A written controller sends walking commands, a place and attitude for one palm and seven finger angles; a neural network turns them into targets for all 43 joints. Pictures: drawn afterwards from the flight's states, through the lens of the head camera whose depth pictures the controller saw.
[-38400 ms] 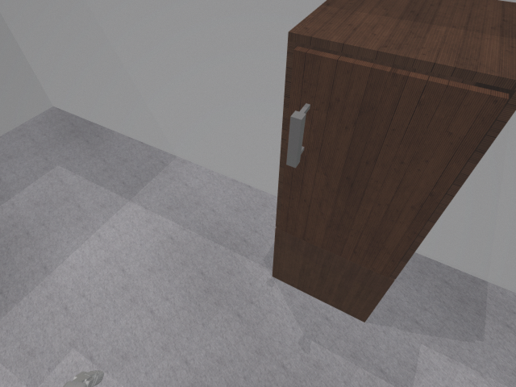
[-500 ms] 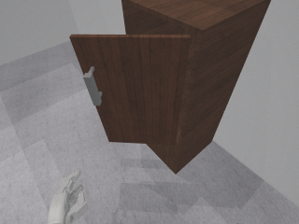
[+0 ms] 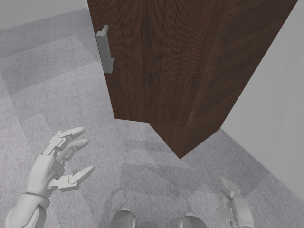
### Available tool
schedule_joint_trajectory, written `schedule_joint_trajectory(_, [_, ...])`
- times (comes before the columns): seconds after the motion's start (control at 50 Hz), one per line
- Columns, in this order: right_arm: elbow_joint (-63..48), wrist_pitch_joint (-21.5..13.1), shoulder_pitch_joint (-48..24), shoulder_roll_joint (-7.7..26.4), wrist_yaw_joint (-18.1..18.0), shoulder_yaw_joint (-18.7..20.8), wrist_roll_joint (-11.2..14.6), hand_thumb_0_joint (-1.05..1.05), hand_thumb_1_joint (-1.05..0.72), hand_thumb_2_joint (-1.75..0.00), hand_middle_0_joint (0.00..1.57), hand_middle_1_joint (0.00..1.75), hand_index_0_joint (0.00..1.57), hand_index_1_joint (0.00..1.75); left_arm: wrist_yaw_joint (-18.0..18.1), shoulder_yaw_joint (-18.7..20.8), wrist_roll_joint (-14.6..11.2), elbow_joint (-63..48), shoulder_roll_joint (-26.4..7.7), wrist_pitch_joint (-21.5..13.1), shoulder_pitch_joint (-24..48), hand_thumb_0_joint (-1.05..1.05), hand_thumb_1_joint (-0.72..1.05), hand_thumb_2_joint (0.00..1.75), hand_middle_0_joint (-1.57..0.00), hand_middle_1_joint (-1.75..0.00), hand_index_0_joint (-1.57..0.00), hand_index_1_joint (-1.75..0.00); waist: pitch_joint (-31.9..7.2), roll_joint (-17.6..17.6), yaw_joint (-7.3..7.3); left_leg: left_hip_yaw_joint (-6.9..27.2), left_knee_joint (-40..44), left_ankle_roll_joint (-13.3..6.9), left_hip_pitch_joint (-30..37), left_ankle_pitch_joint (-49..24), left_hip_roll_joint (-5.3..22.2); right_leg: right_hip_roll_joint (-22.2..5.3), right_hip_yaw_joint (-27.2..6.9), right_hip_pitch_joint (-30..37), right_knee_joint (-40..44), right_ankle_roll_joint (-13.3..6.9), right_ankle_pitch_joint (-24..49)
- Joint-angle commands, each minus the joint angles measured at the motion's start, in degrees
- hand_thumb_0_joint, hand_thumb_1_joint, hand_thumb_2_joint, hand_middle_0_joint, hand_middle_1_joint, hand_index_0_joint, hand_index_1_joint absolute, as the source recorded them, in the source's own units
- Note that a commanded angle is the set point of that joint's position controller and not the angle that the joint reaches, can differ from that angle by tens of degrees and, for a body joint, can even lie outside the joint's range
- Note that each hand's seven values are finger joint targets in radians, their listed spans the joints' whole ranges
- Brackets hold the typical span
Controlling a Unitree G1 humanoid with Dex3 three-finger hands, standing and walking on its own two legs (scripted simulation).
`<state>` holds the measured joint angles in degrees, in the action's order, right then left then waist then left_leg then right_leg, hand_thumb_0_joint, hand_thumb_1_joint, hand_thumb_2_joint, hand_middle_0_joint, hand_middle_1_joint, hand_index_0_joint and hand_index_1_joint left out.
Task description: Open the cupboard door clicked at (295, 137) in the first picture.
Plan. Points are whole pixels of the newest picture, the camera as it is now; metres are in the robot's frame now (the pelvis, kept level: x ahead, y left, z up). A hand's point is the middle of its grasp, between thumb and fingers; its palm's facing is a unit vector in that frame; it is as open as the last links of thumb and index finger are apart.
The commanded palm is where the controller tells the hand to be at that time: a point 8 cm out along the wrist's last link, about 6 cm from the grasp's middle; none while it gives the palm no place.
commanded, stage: raise the hand with hooked fingers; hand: left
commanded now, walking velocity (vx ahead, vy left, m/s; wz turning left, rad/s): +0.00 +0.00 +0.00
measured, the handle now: (107, 49) +0.59 +0.20 +0.12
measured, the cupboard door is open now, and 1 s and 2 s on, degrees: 46 46 46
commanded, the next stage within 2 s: move the hooked fingers beside the handle in 1.44 s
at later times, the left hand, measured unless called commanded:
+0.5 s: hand (55, 141) +0.28 +0.25 +0.10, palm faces -0.01 -1.00 -0.06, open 13.0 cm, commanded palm +0.25 +0.30 +0.11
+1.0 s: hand (47, 106) +0.33 +0.27 +0.15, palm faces +0.01 -1.00 -0.05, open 14.0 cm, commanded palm +0.30 +0.31 +0.15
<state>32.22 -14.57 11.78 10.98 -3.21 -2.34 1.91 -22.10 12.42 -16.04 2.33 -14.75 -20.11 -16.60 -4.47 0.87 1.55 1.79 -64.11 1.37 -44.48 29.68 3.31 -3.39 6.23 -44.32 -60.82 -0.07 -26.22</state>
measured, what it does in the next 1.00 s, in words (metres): stands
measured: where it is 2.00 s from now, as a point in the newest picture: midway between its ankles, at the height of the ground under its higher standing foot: outside the picture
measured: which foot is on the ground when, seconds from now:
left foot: down 0.00-1.00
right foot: down 0.00-1.00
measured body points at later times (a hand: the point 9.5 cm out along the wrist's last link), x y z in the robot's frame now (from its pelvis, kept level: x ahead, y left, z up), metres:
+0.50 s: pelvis +0.02 +0.01 +0.03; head +0.06 +0.02 +0.48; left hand +0.27 +0.30 +0.10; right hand +0.18 -0.24 -0.03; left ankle +0.02 +0.13 -0.66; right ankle +0.04 -0.13 -0.66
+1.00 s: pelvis +0.03 +0.00 +0.05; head +0.07 -0.01 +0.50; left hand +0.33 +0.32 +0.15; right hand +0.18 -0.25 -0.04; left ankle +0.02 +0.13 -0.66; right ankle +0.04 -0.13 -0.66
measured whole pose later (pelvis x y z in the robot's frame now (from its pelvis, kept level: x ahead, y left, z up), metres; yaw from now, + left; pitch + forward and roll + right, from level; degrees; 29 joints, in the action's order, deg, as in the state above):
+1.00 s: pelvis +0.03 +0.00 +0.05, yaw -1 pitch +6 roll -1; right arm 33.8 -12.1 16.2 16.4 -5.8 -3.0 2.7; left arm -30.4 26.5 -20.0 24.2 -24.9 -10.2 5.4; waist -2.9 2.1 0.4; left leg -0.8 -44.6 1.3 -26.9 23.7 3.3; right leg -2.5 4.6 -28.3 -43.0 0.2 -20.7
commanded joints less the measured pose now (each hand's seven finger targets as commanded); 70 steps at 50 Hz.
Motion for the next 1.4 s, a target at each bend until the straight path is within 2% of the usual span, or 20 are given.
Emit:
schedule_joint_trajectory(0.0, [-10.00,-3.32,-2.71,9.72,-1.25,4.54,0.23,0.00,-0.90,-0.90,0.20,0.30,0.20,0.30,1.66,7.07,-2.41,-10.82,-8.60,1.45,1.74,0.00,0.11,0.56,-0.26,-0.81,-0.26,-0.81,-12.70,0.91,-0.33,0.34,16.07,-2.04,6.57,-11.15,-3.35,3.64,-1.38,10.87,12.13,-0.72,4.30])
schedule_joint_trajectory(0.08, [-9.51,-3.71,-2.18,10.18,-1.33,4.11,-0.06,0.00,-0.90,-0.90,0.20,0.30,0.20,0.30,2.98,8.51,-3.06,-9.28,-9.73,0.35,4.02,0.00,0.01,0.52,-0.26,-0.87,-0.26,-0.87,-9.46,-1.53,-0.57,0.66,17.57,-1.91,5.71,-8.70,-3.22,3.80,-1.39,10.45,13.64,-0.81,0.78])
schedule_joint_trajectory(0.12, [-9.25,-4.31,-1.04,10.60,-1.29,4.05,0.03,0.00,-0.90,-0.90,0.20,0.30,0.20,0.30,2.64,7.68,-2.67,-10.27,-9.65,-0.93,5.98,0.00,-0.03,0.50,-0.27,-0.90,-0.27,-0.90,-10.39,1.23,-1.17,0.12,18.08,-1.89,7.25,-7.71,-3.33,3.48,-1.77,10.05,14.23,-0.72,0.20])
schedule_joint_trajectory(0.2, [-8.68,-5.04,0.36,11.60,-1.51,3.88,0.20,0.00,-0.90,-0.90,0.20,0.30,0.20,0.30,1.59,8.25,-2.77,-8.82,-11.57,-1.27,9.32,0.00,-0.13,0.46,-0.27,-0.96,-0.27,-0.96,-9.99,2.29,-1.56,0.24,19.32,-1.87,8.71,-7.53,-3.37,3.52,-1.78,10.84,14.95,-0.93,0.85])
schedule_joint_trajectory(0.3, [-8.25,-4.94,1.37,12.16,-1.96,4.06,0.42,0.00,-0.90,-0.90,0.20,0.30,0.20,0.30,0.54,10.51,-3.61,-7.21,-13.44,-0.20,10.83,0.00,-0.24,0.41,-0.28,-1.03,-0.28,-1.03,-10.36,1.76,-1.23,0.08,20.38,-1.86,11.52,-12.35,-3.27,3.71,-1.47,13.77,15.80,-0.96,6.08])
schedule_joint_trajectory(0.34, [-8.12,-4.81,1.43,12.13,-1.97,4.02,0.46,0.00,-0.90,-0.90,0.20,0.30,0.20,0.30,0.40,10.95,-3.72,-7.84,-14.00,0.06,11.86,0.00,-0.29,0.39,-0.29,-1.07,-0.29,-1.07,-10.84,4.55,-0.99,-0.07,20.86,-1.71,13.24,-14.60,-3.24,3.67,-1.38,14.72,16.00,-1.09,8.49])
schedule_joint_trajectory(0.38, [-8.11,-4.55,1.59,12.46,-2.01,3.96,0.28,0.00,-0.90,-0.90,0.20,0.30,0.20,0.30,0.19,12.15,-4.07,-6.66,-15.29,0.71,12.94,0.00,-0.34,0.37,-0.29,-1.10,-0.29,-1.10,-10.30,3.15,-0.86,-0.05,21.01,-1.71,13.48,-16.40,-3.27,3.95,-1.37,16.12,16.28,-1.19,10.61])
schedule_joint_trajectory(0.52, [-7.98,-3.38,1.76,12.59,-2.12,3.61,0.51,0.00,-0.90,-0.90,0.20,0.30,0.20,0.30,-2.22,13.37,-4.34,-3.40,-17.07,3.16,18.20,0.00,-0.50,0.30,-0.30,-1.20,-0.30,-1.20,-10.47,5.24,-1.26,-0.72,22.20,-1.60,16.81,-20.04,-3.27,4.07,-1.57,18.34,18.01,-1.12,15.84])
schedule_joint_trajectory(0.68, [-7.28,-2.32,2.01,12.90,-2.80,3.04,0.45,0.00,-0.90,-0.90,0.20,0.30,0.20,0.30,-4.89,16.61,-5.18,2.66,-21.10,5.50,24.56,0.00,-0.50,0.30,-0.30,-1.20,-0.30,-1.20,-10.89,2.28,-1.31,-1.05,23.17,-1.85,19.04,-22.85,-3.27,4.28,-2.07,21.63,20.08,-1.11,20.17])
schedule_joint_trajectory(0.74, [-7.15,-1.88,1.61,12.65,-2.98,2.88,0.64,0.00,-0.90,-0.90,0.20,0.30,0.20,0.30,-5.84,16.58,-5.09,4.13,-21.57,6.02,28.11,0.00,-0.50,0.30,-0.30,-1.20,-0.30,-1.20,-11.14,3.94,-1.45,-1.38,24.11,-1.79,19.86,-22.45,-3.37,3.95,-2.30,21.95,20.95,-0.97,20.06])
schedule_joint_trajectory(0.86, [-6.64,-1.28,2.06,12.93,-3.39,2.89,0.66,0.00,-0.90,-0.90,0.20,0.30,0.20,0.30,-7.52,18.76,-5.76,8.62,-24.07,6.44,31.83,0.00,-0.50,0.30,-0.30,-1.20,-0.30,-1.20,-11.81,1.22,-1.36,-1.90,24.95,-2.10,20.47,-23.58,-3.43,3.69,-3.12,24.47,22.59,-0.75,22.28])
schedule_joint_trajectory(0.92, [-6.49,-0.80,2.31,13.08,-3.44,2.97,0.74,0.00,-0.90,-0.90,0.20,0.30,0.20,0.30,-8.26,19.68,-5.61,10.19,-26.02,6.63,35.20,0.00,-0.50,0.30,-0.30,-1.20,-0.30,-1.20,-11.94,2.46,-1.35,-2.18,25.51,-2.19,21.22,-23.79,-3.47,3.51,-3.60,25.24,23.26,-0.83,22.73])
schedule_joint_trajectory(1.0, [-7.17,-0.47,2.60,13.18,-2.88,3.22,0.83,0.00,-0.90,-0.90,0.20,0.30,0.20,0.30,-9.40,18.43,-6.19,13.60,-23.63,7.15,31.17,0.00,-0.50,0.30,-0.30,-1.20,-0.30,-1.20,-11.43,-0.28,-0.86,-2.81,25.52,-2.34,20.21,-24.23,-3.65,3.21,-4.14,26.30,23.56,-0.63,24.42])
schedule_joint_trajectory(1.08, [-7.67,0.05,2.53,13.44,-2.60,3.47,0.64,0.00,-0.90,-0.90,0.20,0.30,0.20,0.30,-8.64,19.78,-5.97,12.58,-25.49,6.31,32.49,0.00,-0.50,0.30,-0.30,-1.20,-0.30,-1.20,-10.26,-0.46,-0.69,-3.02,25.62,-2.37,19.42,-22.56,-3.61,3.24,-4.72,25.62,23.93,-0.67,22.11])
schedule_joint_trajectory(1.14, [-7.79,0.14,2.52,12.90,-2.60,3.62,0.71,0.00,-0.90,-0.90,0.20,0.30,0.20,0.30,-7.68,19.97,-5.61,10.03,-25.30,4.78,33.30,0.00,-0.50,0.30,-0.30,-1.20,-0.30,-1.20,-12.70,2.64,-0.65,-3.13,26.14,-2.37,20.83,-22.87,-3.81,3.23,-4.72,26.49,23.91,-0.72,22.06])
schedule_joint_trajectory(1.18, [-7.72,0.18,2.63,13.03,-2.69,3.47,0.36,0.00,-0.90,-0.90,0.20,0.30,0.20,0.30,-7.07,20.95,-5.50,8.89,-26.92,4.05,34.10,0.00,-0.50,0.30,-0.30,-1.20,-0.30,-1.20,-12.79,2.42,-0.66,-3.02,26.05,-2.45,21.08,-22.94,-3.57,3.36,-4.82,26.75,23.72,-0.82,22.07])
schedule_joint_trajectory(1.24, [-7.45,0.10,2.31,12.68,-2.98,3.36,0.68,0.00,-0.90,-0.90,0.20,0.30,0.20,0.30,-6.84,19.63,-4.99,9.25,-25.38,3.75,34.35,0.00,-0.50,0.30,-0.30,-1.20,-0.30,-1.20,-11.44,5.12,-1.06,-2.98,26.78,-2.31,21.53,-21.60,-3.61,3.45,-4.39,25.31,24.15,-0.90,20.30])
schedule_joint_trajectory(1.28, [-7.36,0.14,2.38,12.99,-3.19,3.24,0.60,0.00,-0.90,-0.90,0.20,0.30,0.20,0.30,-7.02,19.47,-5.19,10.80,-25.42,4.16,34.31,0.00,-0.50,0.30,-0.30,-1.20,-0.30,-1.20,-9.93,2.04,-1.25,-2.58,27.06,-2.41,21.08,-20.67,-3.39,3.65,-4.17,24.90,24.40,-0.88,19.11])
schedule_joint_trajectory(1.34, [-7.16,-0.07,2.19,12.79,-3.40,3.24,0.81,0.00,-0.90,-0.90,0.20,0.30,0.20,0.30,-7.71,18.88,-5.32,10.77,-24.70,4.53,34.49,0.00,-0.50,0.30,-0.30,-1.20,-0.30,-1.20,-10.85,4.32,-1.26,-2.78,27.26,-2.32,21.92,-20.62,-3.59,3.47,-4.19,24.90,24.62,-0.83,19.37])
schedule_joint_trajectory(1.38, [-7.34,0.00,2.29,13.21,-3.46,2.99,0.65,0.00,-0.90,-0.90,0.20,0.30,0.20,0.30,-8.04,18.92,-5.54,12.33,-25.04,4.95,34.49,0.00,-0.50,0.30,-0.30,-1.20,-0.30,-1.20,-9.90,1.12,-1.27,-2.49,27.18,-2.34,20.97,-20.17,-3.41,3.69,-4.11,24.85,24.48,-0.86,18.80])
